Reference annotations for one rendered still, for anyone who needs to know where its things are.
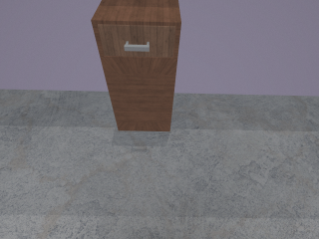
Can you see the drawer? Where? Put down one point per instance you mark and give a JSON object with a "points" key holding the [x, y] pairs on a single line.
{"points": [[115, 36]]}

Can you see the handle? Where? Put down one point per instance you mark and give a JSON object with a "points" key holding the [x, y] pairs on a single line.
{"points": [[136, 48]]}

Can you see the cabinet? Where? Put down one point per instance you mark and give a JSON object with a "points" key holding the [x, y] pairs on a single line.
{"points": [[141, 89]]}

